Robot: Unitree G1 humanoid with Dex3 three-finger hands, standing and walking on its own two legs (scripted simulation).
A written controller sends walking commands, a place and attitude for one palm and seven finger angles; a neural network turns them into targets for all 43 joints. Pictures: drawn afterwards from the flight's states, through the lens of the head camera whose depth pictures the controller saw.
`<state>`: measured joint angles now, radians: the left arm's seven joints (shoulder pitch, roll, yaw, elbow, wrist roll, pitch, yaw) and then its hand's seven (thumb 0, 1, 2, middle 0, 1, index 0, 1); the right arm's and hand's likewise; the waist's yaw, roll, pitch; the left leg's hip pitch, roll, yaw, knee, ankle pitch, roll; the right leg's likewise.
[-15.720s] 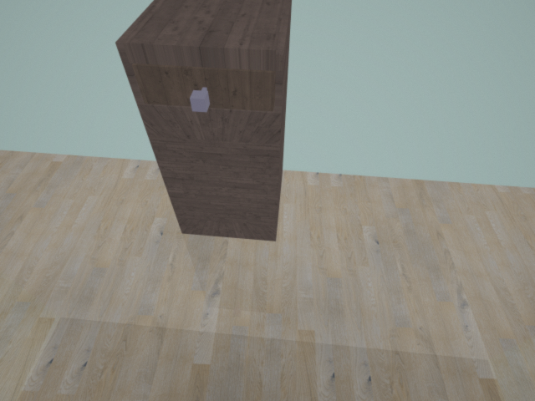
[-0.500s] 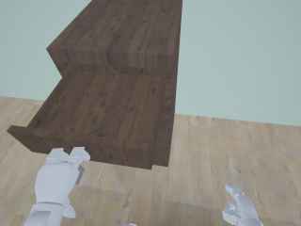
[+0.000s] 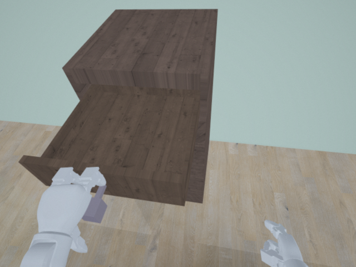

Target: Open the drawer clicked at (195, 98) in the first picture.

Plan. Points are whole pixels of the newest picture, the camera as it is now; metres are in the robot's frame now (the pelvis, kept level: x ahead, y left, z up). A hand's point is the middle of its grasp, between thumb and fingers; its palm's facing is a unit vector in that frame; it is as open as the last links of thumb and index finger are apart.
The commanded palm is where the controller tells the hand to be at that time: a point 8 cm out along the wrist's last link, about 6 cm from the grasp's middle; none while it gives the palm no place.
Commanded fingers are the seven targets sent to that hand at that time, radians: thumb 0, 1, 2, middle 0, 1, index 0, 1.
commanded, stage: lift the hand off the handle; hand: left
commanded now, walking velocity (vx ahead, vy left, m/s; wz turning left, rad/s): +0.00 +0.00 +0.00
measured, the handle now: (96, 200) +0.25 +0.23 +0.01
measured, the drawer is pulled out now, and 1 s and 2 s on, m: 0.30 0.30 0.30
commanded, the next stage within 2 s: draw the hand back to the body in 0.94 s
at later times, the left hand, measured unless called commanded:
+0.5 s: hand (59, 193) +0.22 +0.25 +0.12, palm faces +0.06 -0.10 -0.99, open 13.8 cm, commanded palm +0.18 +0.24 +0.18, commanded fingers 0.00 -0.50 0.30 -0.30 -1.20 -0.30 -1.20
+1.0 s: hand (47, 177) +0.22 +0.24 +0.17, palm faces +0.08 -0.11 -0.99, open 13.8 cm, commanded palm +0.18 +0.24 +0.22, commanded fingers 0.00 -0.50 0.30 -0.30 -1.20 -0.30 -1.20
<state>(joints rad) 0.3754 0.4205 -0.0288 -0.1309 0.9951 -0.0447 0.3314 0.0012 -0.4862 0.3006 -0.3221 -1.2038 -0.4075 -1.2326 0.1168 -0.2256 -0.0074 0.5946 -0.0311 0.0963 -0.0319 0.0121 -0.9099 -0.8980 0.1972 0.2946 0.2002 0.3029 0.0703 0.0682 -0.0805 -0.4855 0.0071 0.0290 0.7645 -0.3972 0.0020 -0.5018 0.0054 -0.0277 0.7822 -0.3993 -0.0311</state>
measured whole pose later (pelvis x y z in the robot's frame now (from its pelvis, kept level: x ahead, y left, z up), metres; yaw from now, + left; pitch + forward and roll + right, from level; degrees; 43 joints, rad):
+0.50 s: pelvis +0.01 +0.01 +0.02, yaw +0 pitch +2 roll +0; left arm 0.41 0.49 0.02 -0.37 0.88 0.04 0.10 0.00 -0.49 0.30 -0.32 -1.20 -0.32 -1.20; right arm 0.10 -0.25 0.04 0.56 -0.01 0.12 -0.02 0.01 -0.91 -0.90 0.20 0.29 0.20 0.30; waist 0.10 0.09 -0.05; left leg -0.29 0.00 0.03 0.58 -0.33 0.01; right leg -0.29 0.00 -0.03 0.58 -0.33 -0.02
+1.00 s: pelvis +0.01 +0.02 +0.03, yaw +0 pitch +0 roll +0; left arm 0.35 0.55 0.07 -0.49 0.79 0.08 -0.05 0.00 -0.49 0.30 -0.32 -1.20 -0.32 -1.20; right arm 0.09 -0.26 0.06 0.54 0.02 0.13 0.01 0.01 -0.91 -0.90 0.20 0.29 0.20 0.30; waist 0.09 0.12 -0.02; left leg -0.19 -0.01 0.03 0.47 -0.27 0.02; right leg -0.20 -0.01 -0.03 0.47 -0.27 -0.01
